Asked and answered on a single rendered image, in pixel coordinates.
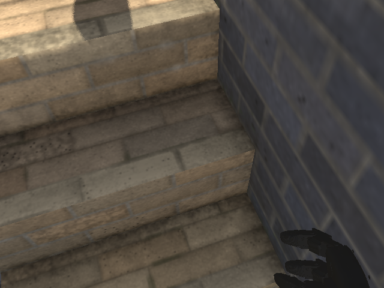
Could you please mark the robot right hand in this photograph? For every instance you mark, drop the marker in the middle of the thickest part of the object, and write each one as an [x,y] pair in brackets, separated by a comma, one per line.
[341,269]

